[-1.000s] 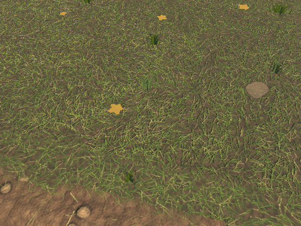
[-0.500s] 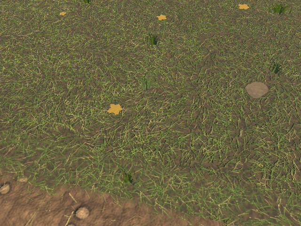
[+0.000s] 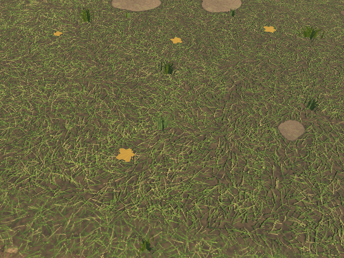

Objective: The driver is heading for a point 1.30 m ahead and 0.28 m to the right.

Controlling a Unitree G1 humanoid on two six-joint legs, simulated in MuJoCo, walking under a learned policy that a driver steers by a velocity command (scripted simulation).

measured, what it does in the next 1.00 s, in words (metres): walks ahead: right foot, then left foot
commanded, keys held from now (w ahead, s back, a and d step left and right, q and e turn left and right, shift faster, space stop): w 0.80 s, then w+e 0.20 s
